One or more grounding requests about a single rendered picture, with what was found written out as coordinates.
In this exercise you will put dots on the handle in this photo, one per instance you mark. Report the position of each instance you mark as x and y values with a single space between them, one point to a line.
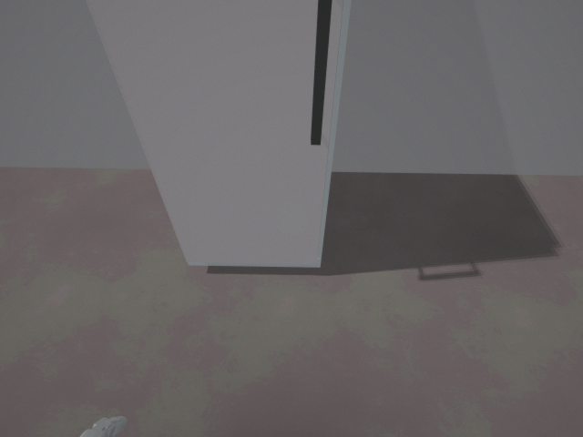
321 54

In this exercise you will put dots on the left robot hand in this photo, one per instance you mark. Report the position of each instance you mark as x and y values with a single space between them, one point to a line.
106 427

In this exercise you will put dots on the fridge door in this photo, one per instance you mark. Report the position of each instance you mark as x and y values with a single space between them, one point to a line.
220 93

